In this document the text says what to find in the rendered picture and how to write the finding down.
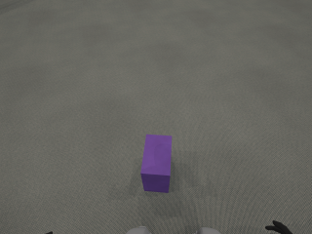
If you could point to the carton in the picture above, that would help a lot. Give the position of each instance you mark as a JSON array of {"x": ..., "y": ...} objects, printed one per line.
[{"x": 156, "y": 163}]

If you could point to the robot right hand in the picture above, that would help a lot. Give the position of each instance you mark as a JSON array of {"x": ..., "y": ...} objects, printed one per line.
[{"x": 279, "y": 227}]

